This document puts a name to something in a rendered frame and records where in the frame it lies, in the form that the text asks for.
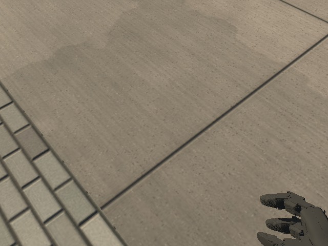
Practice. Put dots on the robot right hand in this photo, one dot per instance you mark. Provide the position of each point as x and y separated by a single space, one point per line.
310 230

